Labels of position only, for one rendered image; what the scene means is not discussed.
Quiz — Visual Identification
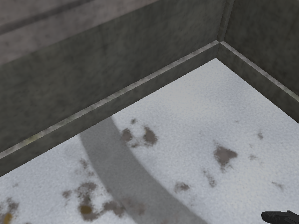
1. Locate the right robot hand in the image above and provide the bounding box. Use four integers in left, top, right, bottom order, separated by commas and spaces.
261, 210, 299, 224

